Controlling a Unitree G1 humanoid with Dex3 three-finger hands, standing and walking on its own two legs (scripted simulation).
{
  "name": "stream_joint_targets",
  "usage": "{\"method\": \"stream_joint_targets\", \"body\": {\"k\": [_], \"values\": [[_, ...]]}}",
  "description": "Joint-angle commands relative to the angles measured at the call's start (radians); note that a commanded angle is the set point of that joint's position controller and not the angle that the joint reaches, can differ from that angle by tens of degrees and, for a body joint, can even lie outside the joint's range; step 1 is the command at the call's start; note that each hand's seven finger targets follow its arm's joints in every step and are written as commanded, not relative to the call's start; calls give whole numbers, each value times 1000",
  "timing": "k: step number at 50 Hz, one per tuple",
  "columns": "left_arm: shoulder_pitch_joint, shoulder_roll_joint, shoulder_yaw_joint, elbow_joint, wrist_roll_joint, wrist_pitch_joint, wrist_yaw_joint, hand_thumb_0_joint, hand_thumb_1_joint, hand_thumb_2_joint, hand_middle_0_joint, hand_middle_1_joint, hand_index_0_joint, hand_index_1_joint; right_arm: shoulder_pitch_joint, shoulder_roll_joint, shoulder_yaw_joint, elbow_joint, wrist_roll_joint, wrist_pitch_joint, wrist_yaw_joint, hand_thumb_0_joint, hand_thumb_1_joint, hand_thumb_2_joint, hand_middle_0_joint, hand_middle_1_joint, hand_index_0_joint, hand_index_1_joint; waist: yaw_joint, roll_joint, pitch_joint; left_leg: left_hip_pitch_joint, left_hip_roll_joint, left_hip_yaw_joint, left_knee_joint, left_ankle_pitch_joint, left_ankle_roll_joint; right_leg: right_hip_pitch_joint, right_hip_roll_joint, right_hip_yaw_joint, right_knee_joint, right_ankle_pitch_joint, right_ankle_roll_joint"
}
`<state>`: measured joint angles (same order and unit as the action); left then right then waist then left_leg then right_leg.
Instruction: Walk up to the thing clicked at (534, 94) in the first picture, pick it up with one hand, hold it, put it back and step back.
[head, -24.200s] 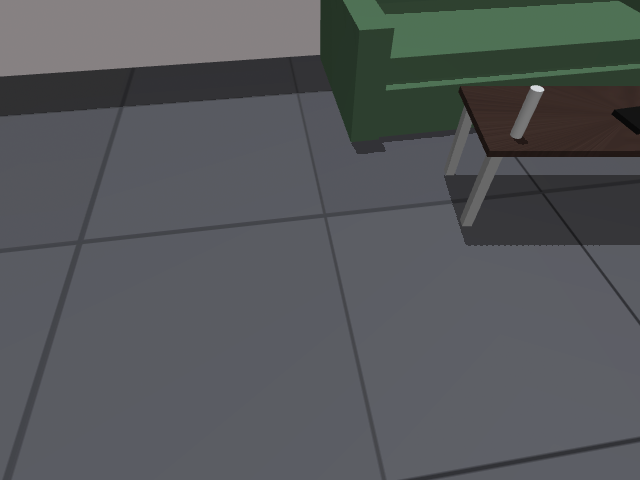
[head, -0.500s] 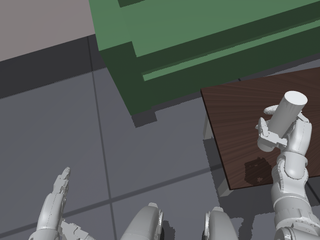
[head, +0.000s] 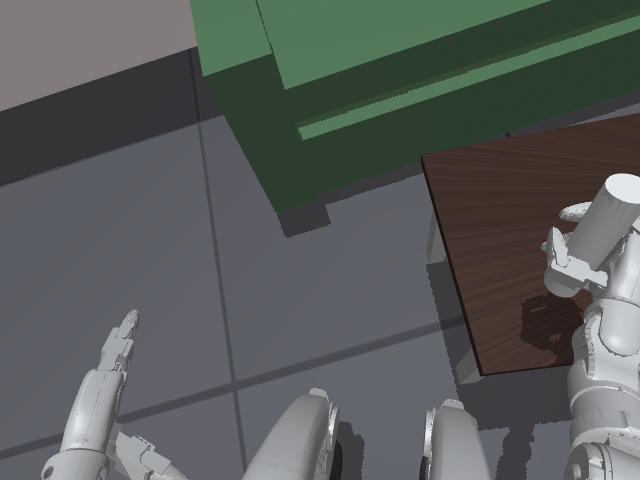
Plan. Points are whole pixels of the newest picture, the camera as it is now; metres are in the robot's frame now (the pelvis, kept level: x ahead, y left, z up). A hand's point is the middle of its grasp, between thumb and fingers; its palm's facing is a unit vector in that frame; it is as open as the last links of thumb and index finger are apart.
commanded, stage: lower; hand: right
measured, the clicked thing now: (590, 243) +0.42 -0.24 -0.02
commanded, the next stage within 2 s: loosen in 1.20 s
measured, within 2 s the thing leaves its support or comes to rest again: rests again in 1.90 s
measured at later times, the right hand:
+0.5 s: hand (557, 266) +0.42 -0.23 -0.10, palm faces +0.29 +0.96 +0.01, open 5.8 cm
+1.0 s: hand (546, 275) +0.42 -0.23 -0.13, palm faces +0.29 +0.96 +0.00, open 5.8 cm
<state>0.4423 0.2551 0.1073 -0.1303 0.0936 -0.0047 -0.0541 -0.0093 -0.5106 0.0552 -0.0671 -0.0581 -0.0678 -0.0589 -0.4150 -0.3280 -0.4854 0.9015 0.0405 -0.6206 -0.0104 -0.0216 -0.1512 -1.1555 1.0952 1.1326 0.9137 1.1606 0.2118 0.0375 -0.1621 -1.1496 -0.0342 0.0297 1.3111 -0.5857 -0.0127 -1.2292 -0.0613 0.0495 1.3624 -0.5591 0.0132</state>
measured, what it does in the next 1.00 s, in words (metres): lowers itself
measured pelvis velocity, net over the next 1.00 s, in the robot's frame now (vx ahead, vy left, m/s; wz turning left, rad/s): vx -0.03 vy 0.00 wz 0.04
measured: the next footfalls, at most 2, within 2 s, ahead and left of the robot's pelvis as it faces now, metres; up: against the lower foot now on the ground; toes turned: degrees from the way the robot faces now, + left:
none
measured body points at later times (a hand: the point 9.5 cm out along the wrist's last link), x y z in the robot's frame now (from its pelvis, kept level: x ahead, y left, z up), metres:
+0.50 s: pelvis -0.02 +0.00 -0.04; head +0.14 -0.08 +0.37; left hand +0.15 +0.26 +0.04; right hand +0.40 -0.28 -0.10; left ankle +0.02 +0.13 -0.61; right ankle +0.04 -0.12 -0.61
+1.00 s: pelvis -0.03 +0.00 -0.07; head +0.14 -0.08 +0.34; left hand +0.14 +0.26 +0.05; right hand +0.40 -0.28 -0.13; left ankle +0.02 +0.13 -0.61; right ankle +0.04 -0.12 -0.61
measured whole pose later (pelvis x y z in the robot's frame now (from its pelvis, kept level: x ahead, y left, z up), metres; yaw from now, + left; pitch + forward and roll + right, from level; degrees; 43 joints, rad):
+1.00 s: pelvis -0.03 +0.00 -0.07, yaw +2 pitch +29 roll +6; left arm 0.49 0.30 0.15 -0.39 0.09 -0.08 -0.09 -0.01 -0.54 0.07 -0.07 -0.05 -0.06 -0.07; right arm -0.50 -0.46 -0.62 1.04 0.00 -0.68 0.02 -0.02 -0.15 -1.15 1.09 1.13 0.91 1.16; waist 0.32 0.05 -0.17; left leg -1.45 -0.05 0.06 1.56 -0.62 -0.01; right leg -1.54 -0.07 0.09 1.63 -0.60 0.02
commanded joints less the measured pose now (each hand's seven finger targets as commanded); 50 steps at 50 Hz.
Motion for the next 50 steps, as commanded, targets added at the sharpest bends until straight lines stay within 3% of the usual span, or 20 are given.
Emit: {"method": "stream_joint_targets", "body": {"k": [1,3,4,7,8,12,15,18,21,23,25,29,31,33,37,40,45,47,48,50], "values": [[42,171,119,-233,1,-59,22,0,-553,63,-51,-53,-47,-56,-318,-203,-30,-226,11,-101,9,0,-704,-1373,1454,1488,1462,1489,-2,-201,-485,174,-18,1,-144,373,23,402,22,5,-143,351,-24],[61,157,106,-201,1,-59,19,0,-548,56,-52,-52,-49,-54,-300,-173,-29,-160,19,-100,16,0,-703,-1390,1467,1506,1477,1507,9,-187,-420,133,-19,3,-131,349,27,339,24,5,-134,319,-22],[65,154,98,-217,-3,-61,17,0,-545,53,-52,-53,-51,-54,-288,-214,-56,-143,16,-104,18,0,-698,-1395,1469,1511,1480,1512,-3,-193,-406,117,-19,2,-125,330,30,324,23,7,-133,309,-22],[49,194,147,-286,0,-71,16,0,-546,52,-54,-53,-52,-55,-331,-239,-70,-172,8,-125,21,0,-692,-1367,1443,1480,1453,1480,30,-198,-479,103,-20,1,-112,318,30,347,19,14,-105,303,-23],[62,175,121,-283,1,-74,12,0,-550,55,-52,-53,-49,-55,-324,-239,-68,-158,6,-127,25,0,-664,-1363,1434,1477,1446,1478,17,-208,-466,104,-19,0,-107,315,29,330,20,11,-103,297,-24],[67,162,123,-258,2,-84,9,0,-548,56,-53,-55,-51,-57,-342,-252,-89,-145,8,-147,33,0,-669,-1338,1414,1448,1423,1448,25,-237,-463,34,-24,6,-73,277,34,301,20,16,-77,270,-21],[74,191,142,-336,5,-96,10,0,-557,63,-53,-55,-49,-60,-369,-281,-91,-153,-4,-159,36,0,-701,-1350,1426,1457,1434,1458,52,-263,-512,37,-26,7,-64,281,34,338,16,22,-57,281,-18],[80,163,121,-279,9,-93,7,0,-559,65,-53,-55,-48,-61,-365,-288,-103,-151,-2,-164,43,0,-683,-1340,1412,1446,1420,1446,28,-326,-492,-40,-31,19,-16,290,41,329,16,24,-39,334,-10],[63,210,163,-344,13,-100,8,0,-557,63,-56,-57,-52,-62,-376,-317,-117,-174,-11,-163,36,0,-672,-1339,1399,1441,1409,1441,41,-324,-557,-34,-34,23,-7,293,41,359,9,32,-23,342,-11],[95,178,140,-298,12,-99,-1,0,-558,63,-56,-57,-51,-63,-355,-272,-101,-116,-1,-156,45,0,-688,-1345,1406,1445,1414,1446,47,-323,-478,-65,-35,27,-3,262,42,289,12,29,-16,291,-11],[66,200,162,-339,6,-102,3,0,-558,63,-56,-56,-51,-62,-372,-324,-131,-140,-11,-156,39,0,-690,-1358,1416,1459,1425,1460,44,-316,-509,-62,-34,29,6,243,43,283,14,33,-17,263,-8],[87,195,163,-336,7,-103,-1,0,-555,61,-56,-57,-52,-62,-368,-296,-111,-107,-16,-152,40,0,-677,-1345,1401,1445,1411,1445,57,-318,-481,-90,-36,30,14,219,43,254,11,33,-5,225,-11],[66,220,181,-393,6,-108,1,0,-561,64,-58,-56,-51,-63,-392,-336,-135,-132,-21,-152,34,0,-683,-1350,1402,1447,1412,1448,63,-312,-523,-79,-38,33,20,222,42,258,12,39,0,219,-12],[75,206,165,-370,5,-104,-1,0,-557,62,-56,-55,-50,-61,-379,-304,-112,-118,-22,-149,37,0,-668,-1352,1408,1455,1419,1455,61,-328,-485,-118,-38,40,39,203,48,253,10,41,-7,218,-6],[81,228,195,-413,1,-111,0,0,-555,60,-56,-56,-52,-61,-418,-345,-132,-122,-30,-154,25,0,-681,-1331,1390,1430,1399,1430,78,-326,-500,-121,-38,38,36,177,46,248,11,42,4,175,-7],[87,210,183,-386,-1,-117,-3,0,-559,63,-55,-54,-49,-60,-412,-343,-132,-124,-27,-154,28,0,-645,-1314,1366,1412,1377,1412,68,-336,-487,-146,-37,36,51,184,45,232,8,40,22,187,-9],[91,223,192,-441,-5,-127,-5,0,-555,60,-56,-57,-52,-61,-403,-348,-132,-77,-34,-157,29,0,-680,-1314,1371,1409,1380,1410,88,-322,-471,-155,-38,37,50,136,47,209,11,41,23,120,-6],[97,208,176,-440,-5,-131,-6,0,-559,62,-55,-54,-49,-61,-400,-362,-139,-101,-27,-160,33,0,-670,-1302,1362,1398,1370,1398,68,-345,-476,-151,-37,31,57,157,47,205,11,36,32,148,-6],[101,219,191,-442,-7,-135,-5,0,-564,65,-56,-55,-48,-63,-417,-355,-135,-113,-24,-162,36,0,-691,-1305,1366,1398,1373,1399,85,-357,-495,-162,-36,30,61,165,46,227,10,36,45,164,-5],[96,248,217,-443,-6,-139,-3,0,-572,72,-54,-53,-44,-64,-387,-384,-158,-91,-21,-157,37,0,-679,-1307,1370,1404,1378,1405,82,-355,-512,-152,-40,33,74,204,44,225,8,38,59,213,-9]]}}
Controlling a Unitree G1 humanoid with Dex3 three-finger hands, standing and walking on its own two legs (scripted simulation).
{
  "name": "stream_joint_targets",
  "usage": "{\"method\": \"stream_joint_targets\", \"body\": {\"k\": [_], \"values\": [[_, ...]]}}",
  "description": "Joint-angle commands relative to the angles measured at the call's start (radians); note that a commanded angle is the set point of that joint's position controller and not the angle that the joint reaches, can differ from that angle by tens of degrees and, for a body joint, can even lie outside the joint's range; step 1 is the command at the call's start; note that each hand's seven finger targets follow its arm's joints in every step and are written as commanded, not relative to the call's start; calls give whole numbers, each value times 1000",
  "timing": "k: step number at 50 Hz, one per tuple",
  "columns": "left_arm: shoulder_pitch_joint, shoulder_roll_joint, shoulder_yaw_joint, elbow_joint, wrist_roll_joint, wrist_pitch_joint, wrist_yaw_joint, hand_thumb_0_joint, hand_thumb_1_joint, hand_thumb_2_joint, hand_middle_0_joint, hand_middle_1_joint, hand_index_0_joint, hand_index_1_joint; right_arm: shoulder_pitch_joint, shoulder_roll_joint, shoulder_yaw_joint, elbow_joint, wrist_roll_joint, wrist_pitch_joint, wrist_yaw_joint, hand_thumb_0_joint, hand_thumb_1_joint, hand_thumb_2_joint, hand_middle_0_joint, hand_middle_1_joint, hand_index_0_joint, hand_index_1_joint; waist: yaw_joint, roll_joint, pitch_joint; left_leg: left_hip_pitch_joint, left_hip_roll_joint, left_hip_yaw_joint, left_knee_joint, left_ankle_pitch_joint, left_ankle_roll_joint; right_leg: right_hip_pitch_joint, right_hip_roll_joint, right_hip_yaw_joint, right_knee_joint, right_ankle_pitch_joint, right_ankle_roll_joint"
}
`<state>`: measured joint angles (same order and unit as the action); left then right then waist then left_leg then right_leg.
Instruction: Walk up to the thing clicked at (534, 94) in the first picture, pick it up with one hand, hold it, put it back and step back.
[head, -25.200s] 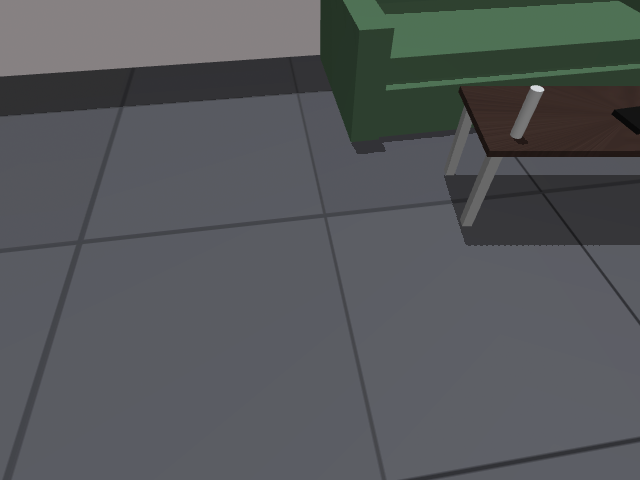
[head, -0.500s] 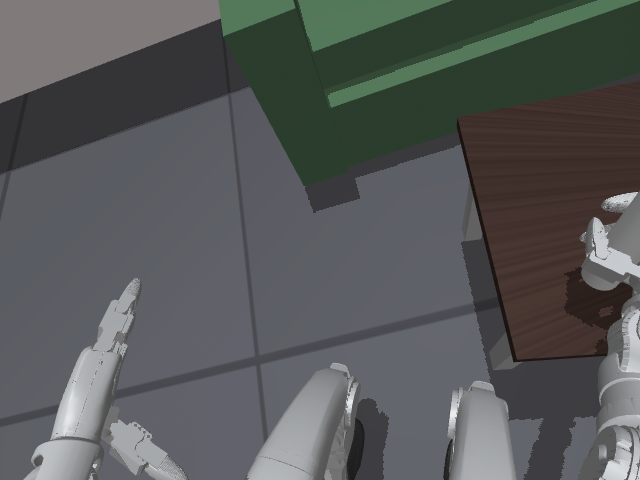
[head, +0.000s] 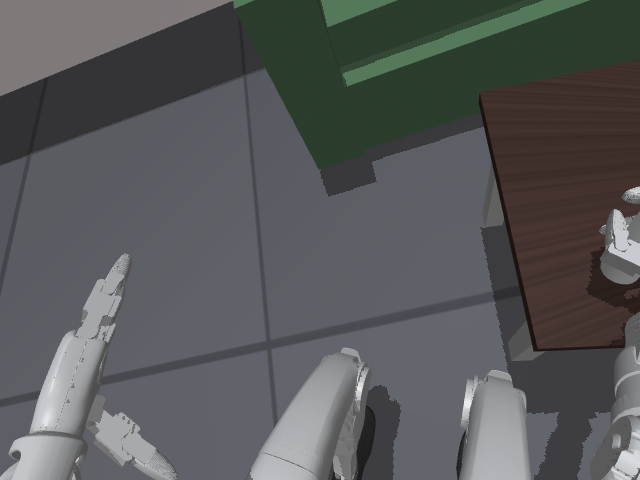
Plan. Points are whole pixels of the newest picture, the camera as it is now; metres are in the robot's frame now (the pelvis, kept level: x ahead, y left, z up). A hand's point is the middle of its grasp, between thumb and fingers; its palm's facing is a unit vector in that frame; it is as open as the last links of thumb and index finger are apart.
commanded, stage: lower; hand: right
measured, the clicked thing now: out of the picture +0.44 -0.26 -0.05
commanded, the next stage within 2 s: loosen in 0.20 s
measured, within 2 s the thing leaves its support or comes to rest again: rests again in 0.90 s
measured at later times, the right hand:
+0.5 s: hand (630, 236) +0.44 -0.25 -0.08, palm faces +0.31 +0.95 +0.01, open 6.0 cm
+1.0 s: hand (628, 236) +0.45 -0.25 -0.08, palm faces +0.31 +0.95 +0.01, open 14.3 cm
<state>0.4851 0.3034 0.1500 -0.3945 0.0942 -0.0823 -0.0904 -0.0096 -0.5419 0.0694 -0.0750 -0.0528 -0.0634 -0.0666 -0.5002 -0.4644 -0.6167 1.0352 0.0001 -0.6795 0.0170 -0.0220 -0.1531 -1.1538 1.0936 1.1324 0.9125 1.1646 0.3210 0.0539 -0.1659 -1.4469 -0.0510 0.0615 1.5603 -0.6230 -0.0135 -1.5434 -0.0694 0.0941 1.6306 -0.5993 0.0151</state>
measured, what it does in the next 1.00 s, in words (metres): stands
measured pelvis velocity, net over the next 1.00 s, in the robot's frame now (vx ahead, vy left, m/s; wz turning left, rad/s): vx -0.01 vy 0.00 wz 0.01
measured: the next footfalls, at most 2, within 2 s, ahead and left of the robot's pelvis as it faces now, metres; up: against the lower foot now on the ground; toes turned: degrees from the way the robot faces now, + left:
none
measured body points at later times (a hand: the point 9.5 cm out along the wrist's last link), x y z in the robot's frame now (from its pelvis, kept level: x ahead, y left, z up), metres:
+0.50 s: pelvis -0.01 +0.00 -0.02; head +0.16 -0.09 +0.39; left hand +0.17 +0.25 +0.12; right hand +0.42 -0.30 -0.07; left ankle +0.05 +0.13 -0.54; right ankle +0.06 -0.12 -0.54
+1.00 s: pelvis -0.01 +0.00 -0.02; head +0.17 -0.09 +0.39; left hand +0.18 +0.25 +0.12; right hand +0.42 -0.30 -0.08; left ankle +0.05 +0.13 -0.54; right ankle +0.06 -0.12 -0.54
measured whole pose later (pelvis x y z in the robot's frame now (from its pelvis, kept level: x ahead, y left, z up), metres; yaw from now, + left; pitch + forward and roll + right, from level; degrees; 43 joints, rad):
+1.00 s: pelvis -0.01 +0.00 -0.02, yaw +1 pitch +30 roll +7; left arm 0.51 0.32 0.18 -0.46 0.07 -0.10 -0.10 -0.01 -0.54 0.07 -0.08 -0.05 -0.07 -0.07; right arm -0.50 -0.49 -0.64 0.99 0.01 -0.65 0.05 0.00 0.38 -0.25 0.46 0.36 0.46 0.35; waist 0.33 0.06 -0.17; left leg -1.51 -0.06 0.06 1.62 -0.63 -0.01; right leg -1.61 -0.07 0.10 1.69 -0.61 0.02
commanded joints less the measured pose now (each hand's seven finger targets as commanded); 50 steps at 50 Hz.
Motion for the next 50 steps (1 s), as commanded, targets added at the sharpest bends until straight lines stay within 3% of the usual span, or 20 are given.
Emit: {"method": "stream_joint_targets", "body": {"k": [1,4,8,9,10,12,14,16,20,24,25,27,30,34,35,40,41,44,46,50], "values": [[65,186,166,-170,-3,-62,31,0,-565,68,-54,-54,-47,-63,-302,-234,-20,-226,19,-98,12,0,-667,-1309,1367,1406,1376,1406,-25,-359,-509,150,-25,0,-175,257,43,527,16,-8,-197,268,-15],[73,166,148,-165,-3,-66,25,0,-567,67,-53,-52,-45,-62,-298,-227,-31,-223,26,-98,17,0,-685,-1306,1375,1405,1382,1406,-27,-350,-516,173,-25,-14,-170,297,37,491,17,-14,-166,296,-20],[65,192,168,-192,-7,-65,26,0,-571,70,-54,-54,-45,-64,-279,-255,-40,-194,14,-95,26,0,-686,-1281,1353,1377,1359,1377,-26,-369,-510,139,-27,-3,-150,268,43,501,15,-8,-174,287,-15],[60,197,182,-180,-9,-64,28,0,-574,71,-55,-54,-45,-65,-313,-243,-34,-232,19,-97,30,0,-695,-1277,1349,1370,1353,1370,-11,-374,-518,133,-25,-2,-148,270,42,509,15,-5,-166,287,-14],[53,203,187,-192,-8,-66,27,0,-576,73,-55,-53,-44,-65,-307,-266,-48,-229,17,-96,27,0,-665,-1269,1335,1362,1341,1362,-21,-369,-518,129,-26,-5,-151,254,43,492,15,-4,-168,263,-17],[47,200,183,-204,-12,-67,26,0,-575,70,-55,-52,-44,-64,-279,-194,-17,-163,23,-84,33,0,-656,-1268,1330,1360,1337,1360,5,-326,-465,110,-27,3,-150,221,43,449,17,-2,-174,207,-17],[54,197,178,-242,-15,-69,27,0,-571,65,-55,-50,-44,-61,-282,-246,-34,-167,13,-86,28,0,-639,-1256,1319,1349,1327,1350,-1,-310,-469,127,-24,-5,-160,195,41,417,18,-3,-172,162,-21],[60,188,174,-233,-17,-65,25,0,-554,52,-64,-54,-56,-62,-275,-232,-25,-147,10,-82,29,0,-619,-1230,1330,1338,1337,1338,-5,-314,-428,114,-23,-7,-159,156,43,387,20,-7,-184,111,-18],[70,206,201,-228,-27,-68,28,0,-523,32,-64,-62,-68,-56,-289,-241,-22,-180,15,-69,37,0,-448,-910,1201,1050,1192,1051,0,-348,-442,86,-22,3,-147,141,47,419,21,-5,-196,103,-13],[67,194,191,-227,-29,-73,29,0,-534,41,-64,-61,-68,-57,-293,-224,-13,-172,20,-61,38,0,-185,-609,1113,845,1103,846,4,-328,-417,79,-19,0,-147,131,46,387,20,-7,-183,81,-15],[75,194,189,-236,-27,-73,28,0,-537,42,-65,-62,-69,-58,-297,-246,-33,-183,21,-61,34,0,-126,-554,1096,803,1086,804,-2,-321,-435,96,-21,0,-150,136,44,383,23,-8,-186,80,-17],[75,193,191,-247,-28,-74,28,0,-558,62,-62,-56,-57,-62,-275,-228,-26,-161,23,-53,36,0,14,-551,977,765,979,766,0,-309,-444,103,-23,-4,-151,150,42,382,21,-9,-178,94,-20],[73,199,188,-238,-28,-72,29,0,-567,70,-62,-56,-55,-64,-282,-241,-33,-195,24,-56,35,0,160,-397,889,632,892,632,-15,-339,-466,98,-24,1,-136,166,47,412,21,-9,-185,132,-13],[76,204,194,-245,-30,-74,30,0,-567,73,-61,-58,-54,-66,-277,-236,-28,-198,22,-53,35,0,282,-313,760,528,766,529,-10,-337,-469,85,-25,10,-132,166,48,429,20,-5,-183,140,-12],[76,201,191,-238,-28,-73,30,0,-566,71,-60,-57,-53,-65,-275,-244,-33,-200,21,-53,34,0,308,-298,727,506,735,507,-22,-342,-464,85,-27,9,-132,166,49,429,19,-6,-185,143,-11],[94,196,190,-221,-30,-73,27,0,-567,71,-58,-57,-50,-66,-278,-245,-39,-255,29,-52,34,0,377,-224,513,366,520,367,-18,-349,-492,117,-27,2,-140,217,44,439,17,-12,-170,191,-16],[85,195,193,-223,-32,-75,26,0,-567,71,-56,-56,-48,-65,-245,-228,-24,-189,25,-45,35,0,392,-213,471,342,479,343,-21,-344,-464,97,-25,2,-137,204,44,435,16,-12,-168,189,-15],[79,198,196,-228,-29,-76,27,0,-564,67,-57,-57,-49,-65,-262,-233,-29,-218,26,-48,35,0,426,-179,359,272,368,272,-18,-340,-475,103,-26,3,-139,200,44,431,17,-10,-168,179,-16],[74,196,192,-230,-31,-76,27,0,-538,48,-62,-54,-57,-59,-254,-207,-16,-213,27,-48,38,0,432,-252,255,275,265,275,-8,-331,-460,104,-24,4,-139,201,44,429,16,-8,-170,177,-15],[67,230,218,-290,-35,-73,31,0,-547,55,-61,-55,-54,-62,-267,-298,-55,-308,17,-50,33,0,472,-182,159,192,172,191,-33,-358,-546,151,-25,-2,-159,208,44,498,17,-9,-188,193,-13]]}}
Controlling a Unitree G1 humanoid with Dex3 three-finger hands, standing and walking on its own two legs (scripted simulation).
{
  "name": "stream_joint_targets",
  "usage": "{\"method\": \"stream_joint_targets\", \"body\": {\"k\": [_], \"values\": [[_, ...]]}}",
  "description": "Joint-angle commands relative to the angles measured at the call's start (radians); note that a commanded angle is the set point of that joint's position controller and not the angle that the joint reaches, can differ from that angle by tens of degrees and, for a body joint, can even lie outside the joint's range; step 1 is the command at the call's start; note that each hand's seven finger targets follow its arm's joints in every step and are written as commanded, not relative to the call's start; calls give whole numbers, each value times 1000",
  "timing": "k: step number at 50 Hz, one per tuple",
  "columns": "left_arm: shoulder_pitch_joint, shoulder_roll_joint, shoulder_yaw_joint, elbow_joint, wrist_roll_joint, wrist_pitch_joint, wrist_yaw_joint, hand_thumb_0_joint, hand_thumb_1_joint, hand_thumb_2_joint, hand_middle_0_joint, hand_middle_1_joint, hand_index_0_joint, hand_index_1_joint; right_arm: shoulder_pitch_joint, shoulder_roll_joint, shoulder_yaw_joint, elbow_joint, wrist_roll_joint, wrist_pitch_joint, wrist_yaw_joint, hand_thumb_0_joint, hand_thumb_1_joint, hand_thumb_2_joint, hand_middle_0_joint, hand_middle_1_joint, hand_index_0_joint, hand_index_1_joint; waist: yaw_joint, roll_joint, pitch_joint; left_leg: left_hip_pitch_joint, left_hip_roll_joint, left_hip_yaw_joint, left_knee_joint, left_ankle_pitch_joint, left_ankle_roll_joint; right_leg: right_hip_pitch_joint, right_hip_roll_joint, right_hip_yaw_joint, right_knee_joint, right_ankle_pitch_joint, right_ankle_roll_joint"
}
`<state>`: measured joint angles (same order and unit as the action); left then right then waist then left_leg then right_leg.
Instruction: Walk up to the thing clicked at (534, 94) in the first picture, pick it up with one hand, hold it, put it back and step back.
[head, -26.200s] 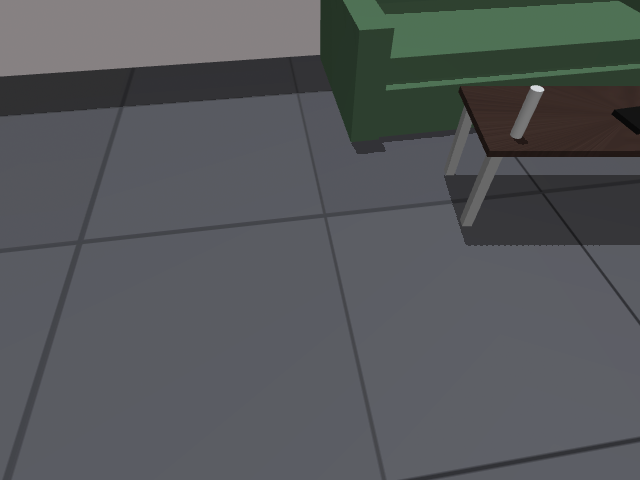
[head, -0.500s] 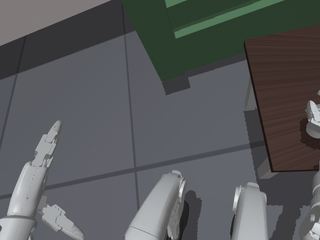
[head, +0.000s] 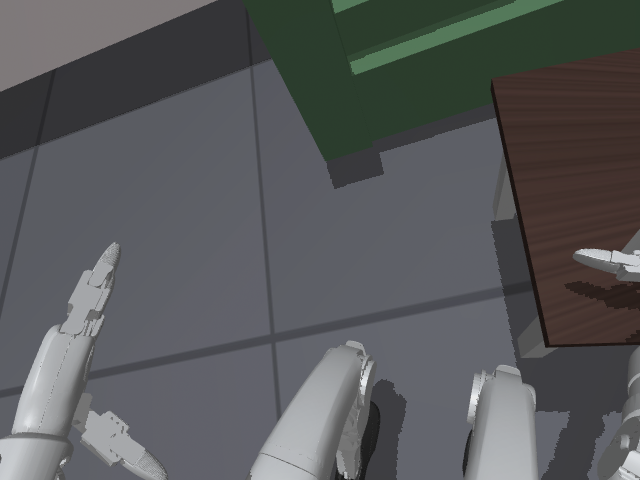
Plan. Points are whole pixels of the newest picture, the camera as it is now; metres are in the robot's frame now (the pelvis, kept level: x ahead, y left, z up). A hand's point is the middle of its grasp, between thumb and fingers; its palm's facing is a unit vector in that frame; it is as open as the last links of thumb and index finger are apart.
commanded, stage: withdraw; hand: right
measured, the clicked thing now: out of the picture +0.44 -0.26 -0.05
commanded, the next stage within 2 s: rise in 0.28 s
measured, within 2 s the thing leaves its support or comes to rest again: neither
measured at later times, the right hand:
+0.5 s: hand out of the picture +0.43 -0.33 +0.07, palm faces +0.37 +0.92 -0.15, open 17.4 cm
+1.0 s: hand out of the picture +0.32 -0.34 +0.13, palm faces +0.38 +0.85 -0.36, open 17.3 cm
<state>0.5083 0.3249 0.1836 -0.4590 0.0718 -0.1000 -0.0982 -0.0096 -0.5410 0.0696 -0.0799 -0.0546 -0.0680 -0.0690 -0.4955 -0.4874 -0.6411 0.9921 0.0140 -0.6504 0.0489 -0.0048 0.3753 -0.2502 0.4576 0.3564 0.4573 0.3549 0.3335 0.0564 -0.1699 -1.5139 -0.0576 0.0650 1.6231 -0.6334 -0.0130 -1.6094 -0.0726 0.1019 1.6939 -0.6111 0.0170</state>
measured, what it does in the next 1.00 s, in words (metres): rises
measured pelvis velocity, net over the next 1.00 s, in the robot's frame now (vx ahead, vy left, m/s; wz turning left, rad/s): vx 0.06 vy -0.02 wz -0.08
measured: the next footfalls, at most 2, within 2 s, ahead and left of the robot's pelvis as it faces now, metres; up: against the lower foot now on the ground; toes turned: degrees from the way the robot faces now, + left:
none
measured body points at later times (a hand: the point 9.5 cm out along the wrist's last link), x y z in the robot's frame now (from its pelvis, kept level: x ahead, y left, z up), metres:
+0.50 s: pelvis +0.02 -0.01 +0.08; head +0.13 -0.07 +0.51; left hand +0.19 +0.24 +0.15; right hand +0.41 -0.38 +0.09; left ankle +0.06 +0.13 -0.52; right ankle +0.07 -0.13 -0.52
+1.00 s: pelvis +0.06 -0.02 +0.17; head +0.10 -0.05 +0.62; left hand +0.24 +0.18 +0.13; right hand +0.30 -0.38 +0.15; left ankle +0.06 +0.13 -0.52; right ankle +0.07 -0.13 -0.52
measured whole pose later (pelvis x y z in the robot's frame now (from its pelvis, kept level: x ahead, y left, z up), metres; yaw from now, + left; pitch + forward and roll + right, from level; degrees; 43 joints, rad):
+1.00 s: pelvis +0.06 -0.02 +0.17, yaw -5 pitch +11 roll +2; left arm 0.39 0.23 -0.06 0.15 -0.06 0.10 0.04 0.00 0.65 0.75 -0.19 -0.25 -0.18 -0.26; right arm -0.10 -0.41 -0.25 0.66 0.03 -0.03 -0.09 -0.01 0.50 -0.08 0.06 0.06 0.06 0.06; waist 0.02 0.00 -0.13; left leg -0.60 0.01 0.00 0.86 -0.44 -0.04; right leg -0.68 -0.02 0.01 0.92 -0.43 -0.02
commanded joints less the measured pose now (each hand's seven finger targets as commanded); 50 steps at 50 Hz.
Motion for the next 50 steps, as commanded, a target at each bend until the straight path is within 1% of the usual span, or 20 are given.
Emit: {"method": "stream_joint_targets", "body": {"k": [1,4,9,11,13,17,20,21,23,25,27,28,31,33,36,39,43,44,45,50], "values": [[61,195,170,-202,-11,-51,37,0,-546,56,-61,-55,-53,-63,-275,-274,-35,-273,7,-74,5,0,493,-148,124,154,136,154,-48,-373,-534,223,-19,-6,-228,216,44,565,22,-22,-259,200,-13],[85,170,157,-113,-20,-42,36,0,-543,56,-58,-54,-52,-60,-244,-313,-59,-304,21,-52,13,0,563,-60,50,67,59,67,-91,-434,-514,223,-19,-7,-242,227,47,614,23,-31,-292,241,-7],[87,122,105,-27,-22,-29,41,0,-542,50,-56,-52,-51,-57,-219,-280,-37,-365,47,-2,48,0,571,-55,44,62,53,62,-107,-433,-493,250,-17,-3,-277,262,43,668,18,-34,-328,292,-4],[72,151,119,-32,-20,-22,51,0,-552,52,-57,-51,-51,-58,-223,-326,-49,-410,52,20,61,0,558,-62,42,63,52,62,-124,-444,-544,293,-15,-2,-299,297,42,729,18,-32,-346,336,-4],[60,146,106,3,-22,-9,59,0,-558,54,-56,-50,-49,-58,-226,-267,-20,-397,71,53,80,0,547,-64,43,62,52,62,-118,-408,-516,314,-13,6,-325,295,43,739,19,-23,-387,333,-3],[9,183,113,-13,-31,10,86,0,-574,62,-58,-47,-47,-60,-232,-249,8,-307,79,111,98,0,546,-68,40,60,52,60,-101,-273,-426,382,-8,7,-413,246,35,712,21,-10,-467,217,-13],[32,121,30,4,-36,13,89,0,-585,72,-72,-51,-56,-67,-222,-198,41,-231,89,138,115,0,476,-70,56,58,63,58,-110,-191,-342,445,-1,-15,-475,242,31,669,26,-20,-492,200,-25],[33,155,48,-32,-66,44,96,0,-568,75,-72,-58,-61,-70,-116,-518,-20,-99,-39,226,55,0,447,-76,52,61,61,60,-214,-216,-377,563,6,-68,-548,235,30,744,40,-40,-550,234,-20],[137,119,36,66,-59,79,87,0,-474,95,-59,-50,-47,-62,-233,-337,70,-188,-15,278,7,0,460,-77,48,62,60,62,-160,-282,-338,551,9,-68,-572,260,31,781,41,-55,-580,248,-20],[150,112,29,169,-65,97,85,0,-359,127,-46,-42,-34,-54,-248,-384,76,-235,-26,330,-21,0,421,-90,48,63,59,62,-190,-290,-361,570,5,-49,-590,318,31,855,43,-63,-599,323,-20],[43,87,-45,138,-70,112,82,0,-219,174,-27,-33,-13,-47,-222,-470,47,-225,-45,374,-57,0,343,-109,48,62,59,62,-241,-271,-367,628,2,-32,-616,339,30,884,43,-68,-635,353,-19],[31,98,-32,152,-73,120,89,0,-139,215,-11,-29,0,-44,-226,-469,54,-261,-46,388,-73,0,279,-127,48,62,58,62,-245,-280,-380,656,2,-24,-625,345,34,915,44,-70,-662,362,-13],[-13,129,-30,210,-76,134,109,0,101,355,-91,-109,-80,-124,-273,-442,100,-299,-46,413,-112,0,359,-120,65,72,64,72,-243,-259,-348,698,2,-24,-690,310,38,982,41,-72,-724,321,-15],[-128,47,-153,194,-77,130,113,0,224,509,-131,-184,-130,-185,-165,-342,147,-176,-50,434,-130,0,497,-87,59,63,59,63,-268,-193,-293,755,3,-21,-725,310,34,957,40,-72,-756,323,-16],[-127,22,-201,275,-77,136,127,0,382,601,-147,-210,-146,-211,-188,-325,179,-220,-51,441,-147,0,493,-89,59,64,59,64,-287,-228,-294,810,9,-18,-750,343,39,1019,42,-75,-806,373,-8],[-80,50,-175,364,-88,145,136,0,580,726,-170,-246,-168,-247,-36,-250,226,-169,-39,479,-144,0,492,-90,59,64,59,64,-261,-198,-230,813,6,11,-771,372,40,1108,30,-58,-871,420,3],[-53,99,-108,444,-108,159,151,0,725,801,-183,-267,-182,-269,73,-192,288,-330,-7,528,-144,0,508,-80,58,61,58,61,-259,-161,-181,848,13,16,-820,409,38,1182,29,-64,-918,486,-2],[-70,69,-134,439,-116,156,150,0,761,822,-187,-274,-186,-275,134,-149,320,-385,3,543,-139,0,519,-73,56,59,56,59,-267,-158,-161,861,15,14,-837,413,38,1184,33,-72,-930,478,-5],[-51,80,-111,475,-120,158,153,0,841,891,-199,-294,-198,-295,113,-116,349,-438,10,552,-138,0,517,-74,57,59,57,59,-256,-158,-168,856,18,13,-834,419,39,1210,28,-68,-934,500,-3],[-133,13,-179,464,-127,148,161,0,896,900,-201,-297,-200,-298,318,-10,423,-643,28,582,-144,0,552,-54,53,53,53,53,-301,-147,-145,929,28,12,-867,429,41,1239,26,-61,-973,519,5]]}}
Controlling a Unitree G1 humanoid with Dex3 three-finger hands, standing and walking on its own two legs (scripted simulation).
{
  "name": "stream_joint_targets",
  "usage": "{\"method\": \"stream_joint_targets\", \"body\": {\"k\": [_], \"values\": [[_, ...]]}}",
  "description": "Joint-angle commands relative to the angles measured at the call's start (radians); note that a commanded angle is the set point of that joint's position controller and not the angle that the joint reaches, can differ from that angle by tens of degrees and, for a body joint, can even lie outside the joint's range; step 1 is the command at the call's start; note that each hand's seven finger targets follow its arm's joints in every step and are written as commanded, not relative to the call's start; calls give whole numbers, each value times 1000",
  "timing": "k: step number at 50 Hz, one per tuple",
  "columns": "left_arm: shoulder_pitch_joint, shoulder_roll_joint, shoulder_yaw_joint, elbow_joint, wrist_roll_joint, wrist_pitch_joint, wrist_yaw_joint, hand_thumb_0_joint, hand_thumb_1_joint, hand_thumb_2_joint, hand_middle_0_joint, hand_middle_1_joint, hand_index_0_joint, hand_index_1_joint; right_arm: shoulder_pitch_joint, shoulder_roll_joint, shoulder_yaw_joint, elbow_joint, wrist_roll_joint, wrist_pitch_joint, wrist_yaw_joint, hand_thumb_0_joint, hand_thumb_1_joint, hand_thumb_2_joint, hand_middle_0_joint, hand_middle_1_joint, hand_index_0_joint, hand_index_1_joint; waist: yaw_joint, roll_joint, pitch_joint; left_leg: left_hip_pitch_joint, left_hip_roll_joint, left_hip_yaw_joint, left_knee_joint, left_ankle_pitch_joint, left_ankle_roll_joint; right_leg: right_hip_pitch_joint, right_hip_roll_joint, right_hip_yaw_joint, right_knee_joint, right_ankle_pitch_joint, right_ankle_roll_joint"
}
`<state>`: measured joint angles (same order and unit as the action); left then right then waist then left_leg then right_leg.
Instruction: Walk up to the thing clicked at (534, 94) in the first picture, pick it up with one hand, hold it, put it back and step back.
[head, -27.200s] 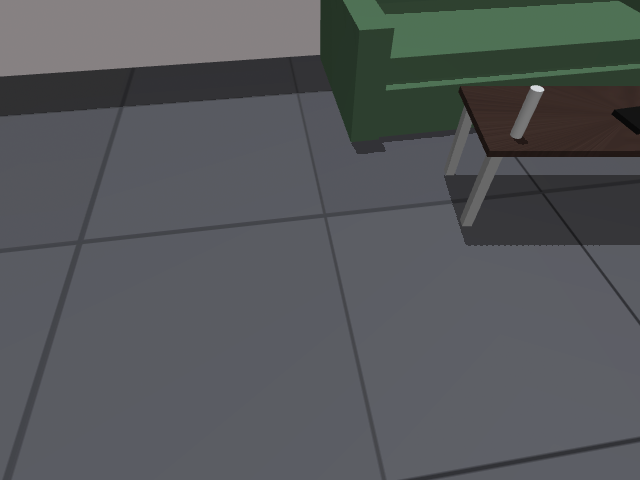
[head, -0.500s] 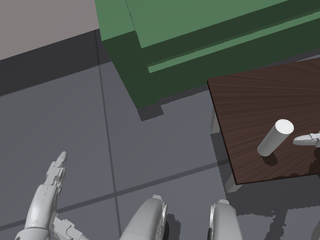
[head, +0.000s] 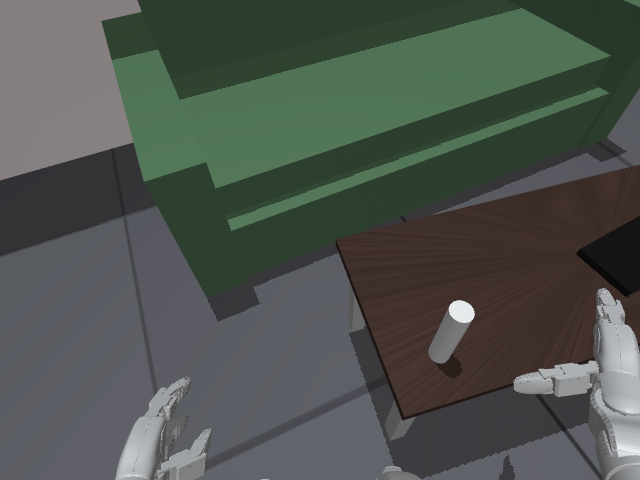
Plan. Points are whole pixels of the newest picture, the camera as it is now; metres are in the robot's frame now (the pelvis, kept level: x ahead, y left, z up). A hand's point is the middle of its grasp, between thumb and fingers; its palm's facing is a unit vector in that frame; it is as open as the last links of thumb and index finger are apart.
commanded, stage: home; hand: right
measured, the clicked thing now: (449, 334) +0.39 -0.21 -0.22
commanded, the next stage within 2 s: none
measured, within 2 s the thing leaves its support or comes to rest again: neither
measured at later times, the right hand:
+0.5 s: hand (460, 466) +0.16 -0.15 -0.06, palm faces +0.13 +0.96 -0.26, open 17.5 cm
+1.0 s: hand (463, 470) +0.15 -0.15 -0.06, palm faces +0.13 +0.95 -0.28, open 17.5 cm
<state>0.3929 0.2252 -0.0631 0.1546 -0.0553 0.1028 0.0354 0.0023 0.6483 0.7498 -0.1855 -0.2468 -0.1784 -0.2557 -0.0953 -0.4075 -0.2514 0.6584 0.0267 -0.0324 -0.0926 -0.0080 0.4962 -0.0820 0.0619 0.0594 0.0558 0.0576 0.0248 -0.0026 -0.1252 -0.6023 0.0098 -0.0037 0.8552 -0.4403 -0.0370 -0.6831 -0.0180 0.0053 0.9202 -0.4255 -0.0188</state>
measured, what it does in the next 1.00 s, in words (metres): stands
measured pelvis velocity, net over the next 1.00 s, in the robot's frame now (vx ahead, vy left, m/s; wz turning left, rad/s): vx -0.01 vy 0.04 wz -0.01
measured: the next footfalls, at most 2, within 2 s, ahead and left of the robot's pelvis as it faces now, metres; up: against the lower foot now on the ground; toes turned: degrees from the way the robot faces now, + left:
none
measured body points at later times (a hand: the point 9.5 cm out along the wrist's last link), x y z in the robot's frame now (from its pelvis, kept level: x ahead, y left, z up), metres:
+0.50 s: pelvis +0.00 +0.04 +0.00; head +0.02 +0.04 +0.45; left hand +0.15 +0.27 -0.08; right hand +0.15 -0.20 -0.04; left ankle -0.01 +0.15 -0.69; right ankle +0.02 -0.10 -0.69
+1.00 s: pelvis -0.01 +0.04 +0.00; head +0.01 +0.04 +0.45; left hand +0.15 +0.28 -0.08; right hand +0.14 -0.20 -0.04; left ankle -0.01 +0.15 -0.69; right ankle +0.02 -0.10 -0.69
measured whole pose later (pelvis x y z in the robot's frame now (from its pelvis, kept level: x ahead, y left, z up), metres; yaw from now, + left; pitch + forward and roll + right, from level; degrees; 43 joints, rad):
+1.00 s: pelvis -0.01 +0.04 +0.00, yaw -1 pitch +6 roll +1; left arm 0.28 0.23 -0.02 0.50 -0.03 -0.07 0.14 0.01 0.91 0.91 -0.21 -0.30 -0.20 -0.31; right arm 0.46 -0.20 0.02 0.07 0.02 0.16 -0.14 -0.01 0.54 -0.05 0.06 0.05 0.05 0.05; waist 0.02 -0.03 -0.08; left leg -0.55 -0.01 0.02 0.91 -0.47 0.01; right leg -0.61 -0.04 0.03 0.92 -0.42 0.03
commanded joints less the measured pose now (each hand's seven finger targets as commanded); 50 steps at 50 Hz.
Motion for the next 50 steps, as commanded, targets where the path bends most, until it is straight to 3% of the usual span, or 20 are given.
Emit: {"method": "stream_joint_targets", "body": {"k": [1,3,4,5,8,9,10,11,12,13,15,17,19,21,24,26,28,36,40,50], "values": [[-37,113,69,-143,0,-55,31,0,895,900,-201,-297,-200,-298,-70,-112,28,-385,16,-38,-7,0,557,-51,53,52,52,52,-9,-120,-206,37,-37,74,-103,248,67,321,-25,26,-198,348,40],[-34,108,75,-125,2,-51,37,0,895,900,-201,-296,-199,-297,6,-114,27,-478,19,-37,-16,0,545,-58,54,54,54,54,-21,-124,-208,75,-36,72,-108,265,67,329,-24,23,-202,372,41],[-61,97,63,-151,4,-53,37,0,896,900,-201,-296,-199,-297,123,-54,61,-463,21,-29,-14,0,535,-64,55,56,55,56,-25,-111,-198,94,-35,70,-112,270,65,312,-21,21,-207,371,41],[-43,102,82,-115,5,-47,43,0,895,900,-201,-296,-199,-297,67,-94,44,-578,21,-33,-23,0,550,-55,53,53,53,53,-26,-142,-207,109,-35,68,-116,289,66,324,-17,4,-203,380,36],[-66,96,94,-119,10,-46,48,0,895,900,-201,-296,-199,-297,295,11,118,-580,23,-13,-21,0,550,-55,53,53,53,53,-24,-93,-144,130,-33,62,-131,276,60,270,-7,-12,-203,327,24],[-64,121,85,131,3,-39,59,0,897,902,-201,-299,-200,-300,311,-22,66,-631,24,-4,-44,0,583,-34,49,47,49,47,-1,-127,-102,107,-45,56,-128,271,57,275,-14,-1,-191,292,18],[-78,96,71,86,4,-47,64,0,897,902,-201,-299,-200,-300,409,67,144,-615,23,7,-39,0,571,-42,51,49,50,49,0,-78,-82,121,-42,55,-136,272,53,255,-11,-8,-184,282,12],[-104,92,70,65,2,-56,70,0,897,902,-201,-299,-200,-300,382,35,145,-723,22,11,-41,0,555,-51,52,52,52,52,1,-88,-105,128,-40,50,-137,276,50,248,-7,-13,-181,267,8],[-125,91,73,78,5,-60,72,0,897,902,-201,-299,-200,-300,429,47,152,-720,21,19,-46,0,534,-63,54,55,54,55,-11,-92,-92,128,-39,50,-134,267,50,231,-4,-15,-180,255,9],[-135,87,70,93,6,-65,74,0,897,902,-201,-299,-200,-300,475,92,191,-657,16,32,-44,0,575,-40,50,49,50,49,11,-54,-65,104,-42,51,-133,261,47,218,-4,-15,-174,244,5],[-147,96,81,110,9,-81,82,0,897,902,-201,-299,-200,-300,479,134,223,-670,16,37,-41,0,572,-41,50,49,50,49,25,-23,-44,87,-39,48,-132,260,41,202,-3,-14,-156,229,0],[-168,105,85,114,11,-91,92,0,897,901,-201,-299,-200,-300,454,53,162,-750,9,38,-50,0,567,-44,51,50,51,50,4,-41,-89,96,-32,34,-125,270,38,219,-1,-13,-141,234,-2],[-177,97,80,120,14,-107,96,0,897,902,-201,-299,-200,-300,463,95,204,-732,10,53,-46,0,586,-33,49,47,49,47,20,-17,-57,72,-34,35,-129,229,36,198,0,-10,-140,193,-4],[-179,99,85,126,15,-124,105,0,897,902,-201,-299,-200,-300,434,61,171,-763,8,58,-51,0,559,-48,52,51,52,51,21,14,-65,76,-22,14,-149,213,27,189,5,-16,-123,168,-9],[-183,97,83,140,20,-150,105,0,897,902,-201,-299,-200,-300,477,118,221,-726,6,78,-46,0,552,-52,52,52,52,52,17,16,-55,73,-14,4,-155,180,28,180,9,-18,-122,148,-7],[-185,109,95,146,21,-164,107,0,897,902,-201,-299,-200,-300,468,80,190,-756,3,84,-51,0,552,-52,52,52,52,52,6,15,-47,69,-12,2,-165,137,31,183,10,-19,-125,125,-3],[-184,105,92,158,24,-176,103,0,897,902,-201,-300,-200,-301,535,116,219,-706,-1,100,-50,0,563,-46,51,50,51,50,-1,40,-47,74,-16,9,-157,153,30,176,9,-18,-125,136,-6],[-199,109,96,163,27,-206,103,0,897,902,-201,-301,-200,-302,495,76,184,-790,-1,112,-53,0,560,-47,51,50,51,50,-14,-10,-28,59,-12,3,-173,71,35,155,14,-24,-133,78,2],[-197,106,88,169,27,-218,106,0,897,903,-201,-303,-201,-303,509,107,215,-756,0,121,-51,0,554,-49,51,51,51,51,5,6,1,35,-13,2,-172,57,33,142,12,-23,-132,60,0],[-183,117,98,193,33,-237,118,0,897,903,-201,-304,-201,-304,521,105,213,-773,-7,145,-60,0,558,-46,50,50,50,50,0,-12,-31,48,-31,38,-135,116,41,171,6,-14,-140,110,2]]}}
